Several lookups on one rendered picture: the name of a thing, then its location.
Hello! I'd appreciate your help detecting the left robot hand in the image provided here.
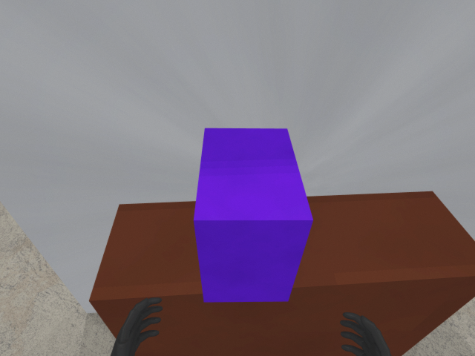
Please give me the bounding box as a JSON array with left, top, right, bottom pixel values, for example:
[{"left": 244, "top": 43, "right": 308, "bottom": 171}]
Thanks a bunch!
[{"left": 111, "top": 297, "right": 163, "bottom": 356}]

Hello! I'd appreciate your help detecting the pedestal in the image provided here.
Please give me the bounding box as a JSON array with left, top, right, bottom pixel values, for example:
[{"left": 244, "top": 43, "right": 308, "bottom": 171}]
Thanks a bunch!
[{"left": 89, "top": 191, "right": 475, "bottom": 356}]

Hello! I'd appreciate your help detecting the carton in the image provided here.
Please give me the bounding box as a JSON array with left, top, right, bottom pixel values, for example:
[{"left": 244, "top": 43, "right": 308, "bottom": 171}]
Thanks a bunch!
[{"left": 194, "top": 128, "right": 313, "bottom": 303}]

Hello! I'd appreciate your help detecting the right robot hand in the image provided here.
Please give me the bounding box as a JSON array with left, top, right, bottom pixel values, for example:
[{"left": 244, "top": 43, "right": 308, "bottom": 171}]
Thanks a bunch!
[{"left": 340, "top": 312, "right": 392, "bottom": 356}]

